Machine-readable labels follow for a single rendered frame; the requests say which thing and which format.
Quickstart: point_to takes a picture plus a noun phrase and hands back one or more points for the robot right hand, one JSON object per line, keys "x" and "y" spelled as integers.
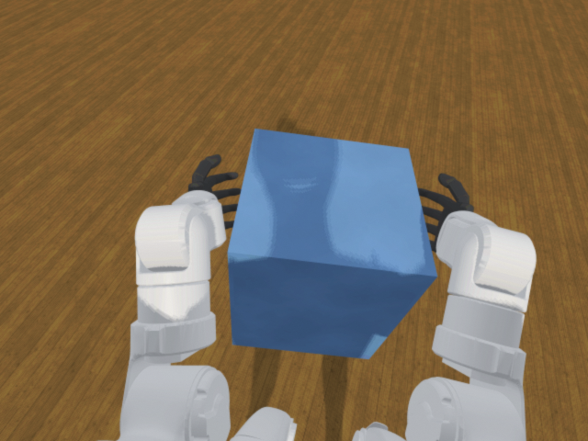
{"x": 459, "y": 194}

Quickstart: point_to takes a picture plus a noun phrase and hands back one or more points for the right robot shin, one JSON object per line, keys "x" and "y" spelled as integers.
{"x": 378, "y": 425}

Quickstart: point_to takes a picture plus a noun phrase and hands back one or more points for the carton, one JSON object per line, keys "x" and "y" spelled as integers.
{"x": 329, "y": 248}

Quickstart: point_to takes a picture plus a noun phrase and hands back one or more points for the robot right forearm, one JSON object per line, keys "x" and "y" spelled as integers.
{"x": 491, "y": 276}

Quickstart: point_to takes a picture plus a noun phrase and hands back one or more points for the robot left hand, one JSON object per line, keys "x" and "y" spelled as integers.
{"x": 200, "y": 181}

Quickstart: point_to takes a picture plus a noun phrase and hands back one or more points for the robot left thigh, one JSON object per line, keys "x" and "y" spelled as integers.
{"x": 267, "y": 424}

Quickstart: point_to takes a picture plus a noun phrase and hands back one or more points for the robot right upper arm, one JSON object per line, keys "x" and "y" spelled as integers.
{"x": 443, "y": 409}

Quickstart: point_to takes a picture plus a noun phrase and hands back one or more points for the robot left forearm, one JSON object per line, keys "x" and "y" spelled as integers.
{"x": 173, "y": 244}

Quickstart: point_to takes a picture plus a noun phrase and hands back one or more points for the robot left upper arm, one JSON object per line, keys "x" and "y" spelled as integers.
{"x": 177, "y": 403}

